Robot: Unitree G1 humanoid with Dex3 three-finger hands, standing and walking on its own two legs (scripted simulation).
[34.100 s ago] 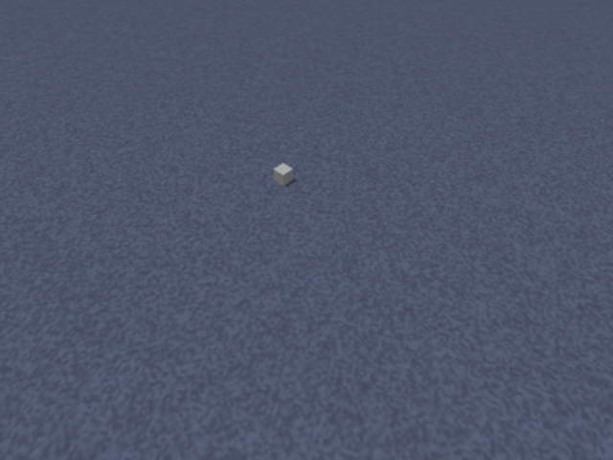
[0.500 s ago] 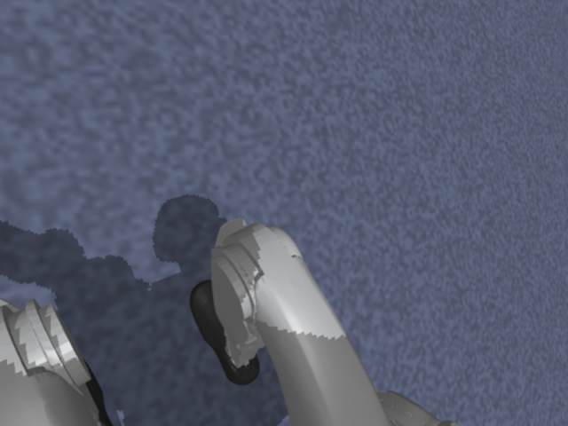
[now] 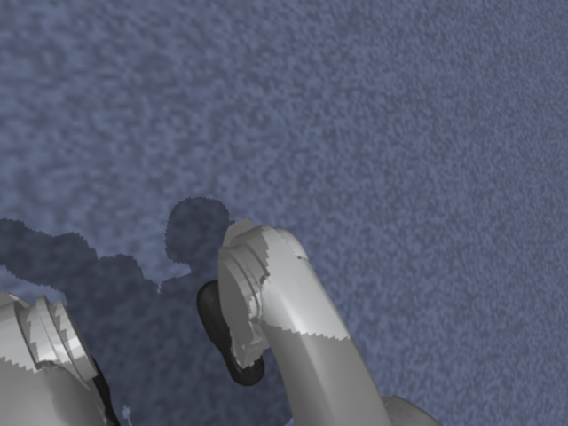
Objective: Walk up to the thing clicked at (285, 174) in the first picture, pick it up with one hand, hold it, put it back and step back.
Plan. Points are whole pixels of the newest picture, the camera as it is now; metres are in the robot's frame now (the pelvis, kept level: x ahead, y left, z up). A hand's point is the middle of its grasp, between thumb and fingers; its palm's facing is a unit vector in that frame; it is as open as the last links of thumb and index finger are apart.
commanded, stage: withdraw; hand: left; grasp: from above
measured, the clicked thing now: out of the picture +0.39 +0.37 -0.29
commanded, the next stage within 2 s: home in 0.64 s
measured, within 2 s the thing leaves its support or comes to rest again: neither
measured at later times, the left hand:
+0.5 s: hand out of the picture +0.37 +0.36 -0.11, palm faces -0.37 -0.27 -0.89, open 13.8 cm
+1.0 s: hand out of the picture +0.37 +0.39 -0.13, palm faces -0.42 -0.18 -0.89, open 13.0 cm
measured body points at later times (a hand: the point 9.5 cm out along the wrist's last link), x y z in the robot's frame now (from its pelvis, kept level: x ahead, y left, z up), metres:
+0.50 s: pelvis +0.00 -0.01 +0.03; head +0.19 +0.07 +0.43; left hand +0.39 +0.37 -0.06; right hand +0.15 -0.24 -0.09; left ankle +0.08 +0.13 -0.29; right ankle +0.13 -0.11 -0.29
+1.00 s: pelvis +0.01 +0.00 +0.02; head +0.24 +0.10 +0.39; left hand +0.39 +0.40 -0.08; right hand +0.12 -0.27 -0.09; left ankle +0.08 +0.13 -0.29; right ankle +0.12 -0.11 -0.29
